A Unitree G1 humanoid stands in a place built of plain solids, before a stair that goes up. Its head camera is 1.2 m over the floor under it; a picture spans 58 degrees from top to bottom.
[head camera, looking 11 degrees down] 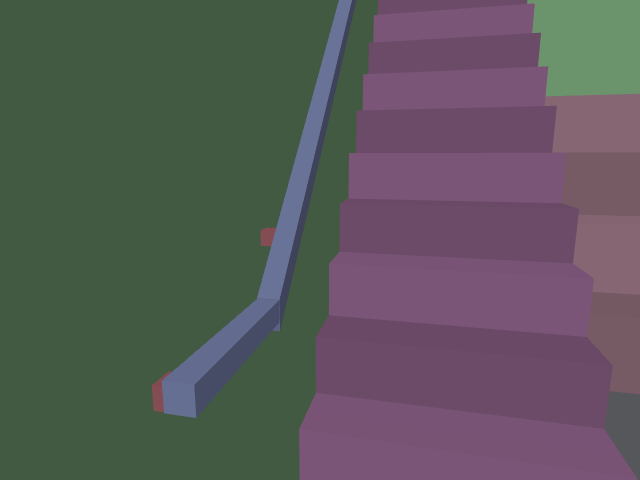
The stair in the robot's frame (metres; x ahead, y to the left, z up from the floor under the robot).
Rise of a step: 0.20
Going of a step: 0.21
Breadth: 0.89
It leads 13 degrees to the right of straight ahead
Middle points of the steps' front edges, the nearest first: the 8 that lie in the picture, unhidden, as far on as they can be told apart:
1.06 -0.37 0.40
1.26 -0.42 0.60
1.47 -0.47 0.81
1.67 -0.51 1.01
1.88 -0.56 1.21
2.08 -0.61 1.42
2.28 -0.66 1.62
2.49 -0.71 1.82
